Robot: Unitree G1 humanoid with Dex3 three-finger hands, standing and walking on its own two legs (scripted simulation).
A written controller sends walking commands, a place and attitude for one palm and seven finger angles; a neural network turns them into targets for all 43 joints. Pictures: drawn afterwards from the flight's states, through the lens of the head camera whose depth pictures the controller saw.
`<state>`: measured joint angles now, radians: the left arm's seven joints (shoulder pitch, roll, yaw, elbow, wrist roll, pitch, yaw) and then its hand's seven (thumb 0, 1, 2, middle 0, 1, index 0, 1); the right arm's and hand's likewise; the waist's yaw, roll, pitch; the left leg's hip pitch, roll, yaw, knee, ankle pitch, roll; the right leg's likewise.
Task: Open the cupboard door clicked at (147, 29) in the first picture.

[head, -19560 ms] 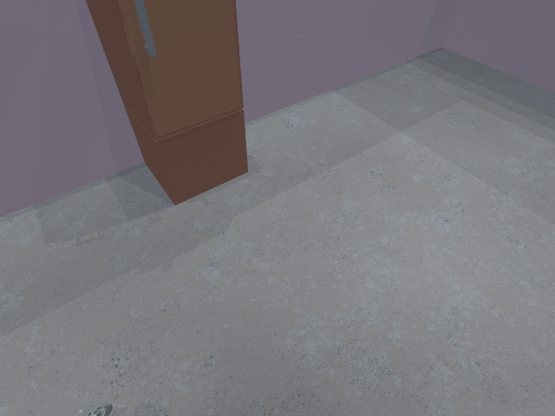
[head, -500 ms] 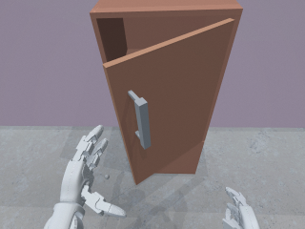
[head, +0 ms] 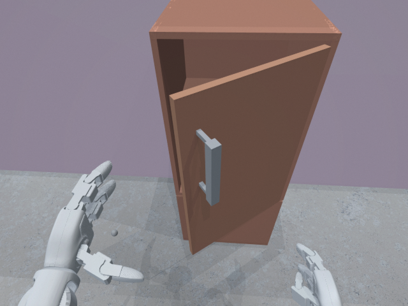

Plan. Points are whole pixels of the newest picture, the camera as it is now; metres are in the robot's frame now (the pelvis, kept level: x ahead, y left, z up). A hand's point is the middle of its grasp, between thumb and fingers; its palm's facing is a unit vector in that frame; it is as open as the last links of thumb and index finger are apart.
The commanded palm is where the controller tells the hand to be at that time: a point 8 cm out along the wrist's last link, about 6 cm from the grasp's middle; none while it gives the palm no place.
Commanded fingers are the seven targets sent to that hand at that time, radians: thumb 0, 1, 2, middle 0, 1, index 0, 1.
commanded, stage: draw the hand back to the body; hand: left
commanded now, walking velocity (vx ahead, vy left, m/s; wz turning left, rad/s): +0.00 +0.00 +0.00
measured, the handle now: (207, 169) +0.37 +0.04 +0.10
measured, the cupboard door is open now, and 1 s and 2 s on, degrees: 36 36 36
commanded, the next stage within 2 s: step back with the hand held close in 1.00 s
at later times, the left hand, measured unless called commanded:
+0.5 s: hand (59, 208) +0.20 +0.25 +0.17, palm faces +0.36 -0.85 -0.38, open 10.5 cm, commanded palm +0.16 +0.29 +0.18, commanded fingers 0.00 0.73 0.82 -0.19 -0.30 -0.19 -0.30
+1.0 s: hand (51, 205) +0.20 +0.25 +0.17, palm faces +0.43 -0.81 -0.39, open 7.5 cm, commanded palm +0.15 +0.29 +0.19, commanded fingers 0.00 0.90 0.90 -0.20 -0.30 -0.20 -0.30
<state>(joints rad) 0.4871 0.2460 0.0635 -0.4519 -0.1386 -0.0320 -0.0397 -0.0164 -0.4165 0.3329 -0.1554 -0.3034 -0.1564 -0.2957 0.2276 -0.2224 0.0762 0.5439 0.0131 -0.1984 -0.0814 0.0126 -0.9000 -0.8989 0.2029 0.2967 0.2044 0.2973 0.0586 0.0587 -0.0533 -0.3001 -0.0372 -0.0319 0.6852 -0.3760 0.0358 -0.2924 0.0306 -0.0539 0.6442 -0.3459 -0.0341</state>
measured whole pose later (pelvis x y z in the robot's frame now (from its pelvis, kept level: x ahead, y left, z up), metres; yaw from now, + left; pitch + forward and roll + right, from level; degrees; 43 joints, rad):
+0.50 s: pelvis +0.01 +0.01 +0.02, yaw -1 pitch -4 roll -1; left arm 0.49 0.33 0.25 -0.42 -0.05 -0.10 0.11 0.00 0.39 0.68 -0.19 -0.30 -0.19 -0.30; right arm 0.20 -0.22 0.05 0.63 -0.01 -0.11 -0.07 0.01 -0.90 -0.90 0.20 0.30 0.21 0.30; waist 0.07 0.06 0.01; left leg -0.09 -0.05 -0.01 0.42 -0.27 0.05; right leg -0.09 0.02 -0.02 0.39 -0.23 -0.02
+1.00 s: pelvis +0.01 +0.00 +0.02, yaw -1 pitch -4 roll -1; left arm 0.47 0.34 0.32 -0.38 -0.06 -0.09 0.11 0.01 0.88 0.89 -0.21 -0.30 -0.21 -0.30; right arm 0.18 -0.23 0.03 0.65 0.00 -0.10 -0.08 0.01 -0.90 -0.90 0.20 0.30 0.20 0.30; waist 0.07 0.06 0.02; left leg -0.07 -0.03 -0.02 0.40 -0.26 0.03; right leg -0.06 0.04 -0.03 0.35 -0.22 -0.03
